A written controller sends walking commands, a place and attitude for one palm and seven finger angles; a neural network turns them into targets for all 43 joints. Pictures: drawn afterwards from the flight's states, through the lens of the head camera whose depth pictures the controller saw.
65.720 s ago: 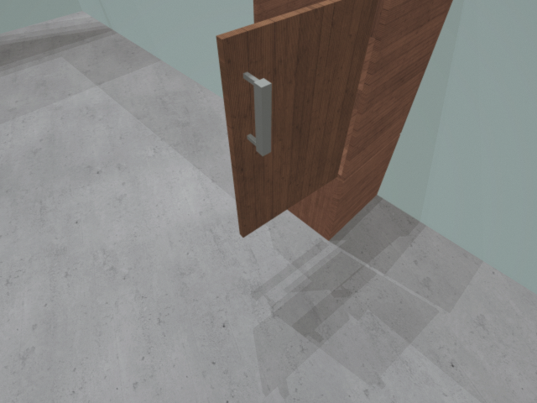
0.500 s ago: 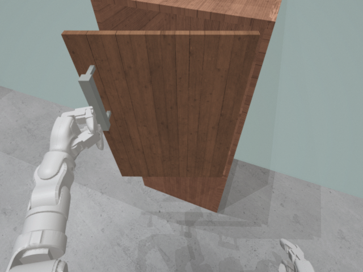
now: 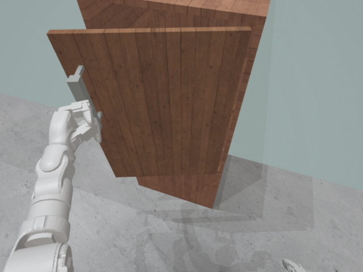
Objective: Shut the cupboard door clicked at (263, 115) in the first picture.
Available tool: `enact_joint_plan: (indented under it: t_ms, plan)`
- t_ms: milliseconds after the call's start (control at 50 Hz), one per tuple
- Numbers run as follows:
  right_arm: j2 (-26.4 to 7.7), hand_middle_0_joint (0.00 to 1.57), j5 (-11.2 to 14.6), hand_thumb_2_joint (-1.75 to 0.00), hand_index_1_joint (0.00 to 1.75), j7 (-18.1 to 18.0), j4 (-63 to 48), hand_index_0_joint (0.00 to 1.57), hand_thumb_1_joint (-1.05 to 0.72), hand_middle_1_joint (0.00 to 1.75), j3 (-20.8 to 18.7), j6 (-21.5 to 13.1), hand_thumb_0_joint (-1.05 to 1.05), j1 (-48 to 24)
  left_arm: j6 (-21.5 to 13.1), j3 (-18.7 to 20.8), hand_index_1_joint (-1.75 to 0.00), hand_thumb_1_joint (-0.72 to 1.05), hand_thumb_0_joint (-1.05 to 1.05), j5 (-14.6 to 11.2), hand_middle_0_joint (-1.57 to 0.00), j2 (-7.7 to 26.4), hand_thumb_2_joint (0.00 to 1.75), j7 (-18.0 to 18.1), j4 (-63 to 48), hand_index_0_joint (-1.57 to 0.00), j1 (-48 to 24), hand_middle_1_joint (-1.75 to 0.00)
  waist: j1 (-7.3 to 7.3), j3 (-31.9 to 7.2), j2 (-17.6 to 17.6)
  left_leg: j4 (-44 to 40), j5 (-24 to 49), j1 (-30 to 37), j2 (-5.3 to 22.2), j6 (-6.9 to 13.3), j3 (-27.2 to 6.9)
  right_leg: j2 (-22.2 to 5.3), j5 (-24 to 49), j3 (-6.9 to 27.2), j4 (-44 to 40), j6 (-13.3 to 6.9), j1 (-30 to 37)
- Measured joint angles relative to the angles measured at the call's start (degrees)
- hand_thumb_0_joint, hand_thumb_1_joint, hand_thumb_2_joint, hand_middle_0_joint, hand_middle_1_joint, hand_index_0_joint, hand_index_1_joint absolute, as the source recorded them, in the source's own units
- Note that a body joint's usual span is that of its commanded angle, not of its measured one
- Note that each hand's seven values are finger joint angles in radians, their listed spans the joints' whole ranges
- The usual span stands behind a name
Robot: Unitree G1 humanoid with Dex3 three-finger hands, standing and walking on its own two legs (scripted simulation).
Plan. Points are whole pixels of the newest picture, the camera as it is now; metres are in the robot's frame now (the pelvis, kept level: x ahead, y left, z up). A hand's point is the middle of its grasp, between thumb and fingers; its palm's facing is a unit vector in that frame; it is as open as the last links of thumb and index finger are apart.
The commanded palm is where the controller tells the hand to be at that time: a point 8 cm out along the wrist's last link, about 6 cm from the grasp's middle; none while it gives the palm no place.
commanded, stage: bring the fist close to the handle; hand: left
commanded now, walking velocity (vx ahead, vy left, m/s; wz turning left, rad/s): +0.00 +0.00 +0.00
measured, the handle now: (88, 100) +0.48 +0.24 +0.11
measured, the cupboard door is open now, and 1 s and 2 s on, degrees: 21 8 0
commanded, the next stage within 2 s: push the door shut along its arc in 0.04 s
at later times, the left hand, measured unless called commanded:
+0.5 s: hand (96, 115) +0.42 +0.20 +0.13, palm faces -0.01 -1.00 -0.02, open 3.1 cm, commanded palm +0.41 +0.25 +0.11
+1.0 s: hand (114, 94) +0.49 +0.18 +0.12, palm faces -0.17 -0.99 +0.00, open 3.1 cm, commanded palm +0.48 +0.23 +0.11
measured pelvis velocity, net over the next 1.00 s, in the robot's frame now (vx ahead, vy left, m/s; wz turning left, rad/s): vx -0.01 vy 0.00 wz -0.01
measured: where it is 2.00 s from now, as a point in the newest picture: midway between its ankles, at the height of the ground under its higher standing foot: outside the picture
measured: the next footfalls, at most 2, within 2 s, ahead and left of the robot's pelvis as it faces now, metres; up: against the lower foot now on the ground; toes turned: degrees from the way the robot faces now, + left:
none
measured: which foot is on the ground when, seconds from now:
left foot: down 0.00-1.00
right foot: down 0.00-1.00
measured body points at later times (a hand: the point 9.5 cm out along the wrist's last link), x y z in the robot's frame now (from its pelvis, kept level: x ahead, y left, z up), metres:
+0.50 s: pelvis -0.01 -0.01 -0.01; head +0.03 -0.01 +0.44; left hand +0.41 +0.26 +0.13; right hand +0.11 -0.26 -0.11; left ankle +0.00 +0.11 -0.72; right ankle +0.01 -0.12 -0.72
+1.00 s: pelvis -0.01 +0.00 -0.02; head +0.08 +0.01 +0.42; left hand +0.49 +0.23 +0.13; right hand -0.02 -0.28 -0.13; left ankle +0.00 +0.11 -0.72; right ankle +0.01 -0.12 -0.72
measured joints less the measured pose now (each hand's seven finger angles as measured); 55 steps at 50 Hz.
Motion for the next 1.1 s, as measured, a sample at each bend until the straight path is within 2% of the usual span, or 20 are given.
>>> enact_joint_plan:
  t_ms: [240,480,620,880,1100]
  plan:
    - [0.0,0.2,0.3,-0.9,0.3,-0.3,-0.5,0.2,-0.91,0.3,0.4,-0.2,0.01,-2.1,0.3,-1.0,-1.5,0.9,0.01,-0.4,-1.3,0.6,0.9,-1.3,1.4,-1.3,-1.4,-1.5,0.53,-0.3,0.2,0.0,0.3,0.2,-0.1,-0.1,-0.7,-0.1,0.1,-0.6,-0.1,-0.1,0.5]
    - [-0.6,0.2,0.2,-0.9,0.3,-0.6,-0.2,0.2,-0.9,0.3,1.1,-0.1,0.01,-2.3,-1.9,-1.3,-1.5,0.9,0.01,0.3,-1.31,4.8,0.9,-5.9,15.4,-1.3,-13.3,-1.5,-0.65,0.0,-0.3,2.2,0.2,-3.4,-0.2,-0.3,-1.6,-0.3,-0.2,-1.5,2.0,-0.4,-2.7]
    - [-1.6,0.2,-0.1,-0.9,0.3,-0.3,1.2,0.2,-0.91,0.3,0.8,0.4,0.01,-0.1,-3.7,-0.8,-1.5,0.9,0.01,0.3,-1.31,7.8,0.9,-8.8,23.0,-1.31,-19.7,-1.5,-2.19,0.1,-0.3,4.2,-0.1,-7.2,-0.1,-0.3,-1.8,-0.2,-0.4,-1.7,3.7,-0.5,-6.3]
    - [-2.6,0.2,-0.7,-0.9,0.3,-0.2,2.7,0.2,-0.91,0.3,0.3,1.2,0.01,4.1,-4.3,1.6,-1.5,0.9,0.02,2.5,-1.3,14.0,0.9,-11.9,32.2,-1.3,-29.4,-1.5,-6.78,-0.3,-0.4,7.8,-1.1,-14.3,0.7,-0.1,-1.5,0.5,-0.5,-1.3,5.9,-0.3,-13.1]
    - [-2.2,0.2,-1.1,-0.9,0.3,0.4,1.5,0.2,-0.91,0.3,0.6,2.6,0.0,5.9,-3.8,3.3,-1.5,0.9,0.01,3.8,-1.3,16.3,0.9,-14.0,34.9,-1.3,-32.7,-1.5,-8.79,-1.1,-0.1,8.9,-2.2,-16.3,1.3,0.3,-0.8,1.1,-0.7,-0.5,6.1,0.1,-15.0]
